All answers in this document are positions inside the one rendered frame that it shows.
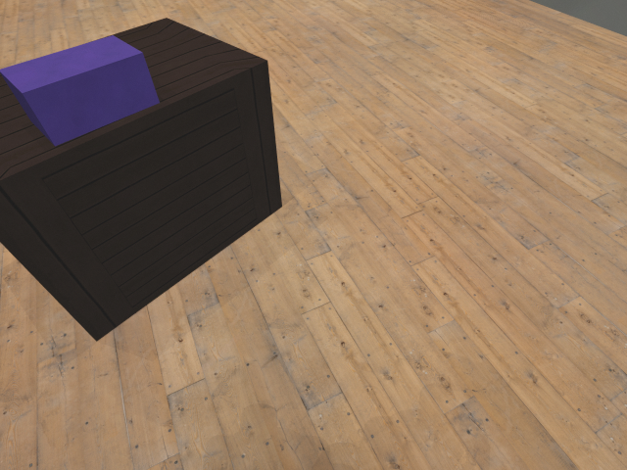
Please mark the pedestal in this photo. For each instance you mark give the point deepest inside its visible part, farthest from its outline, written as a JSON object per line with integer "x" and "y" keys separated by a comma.
{"x": 110, "y": 220}

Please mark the carton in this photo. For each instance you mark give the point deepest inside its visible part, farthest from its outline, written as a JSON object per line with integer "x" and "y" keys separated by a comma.
{"x": 72, "y": 92}

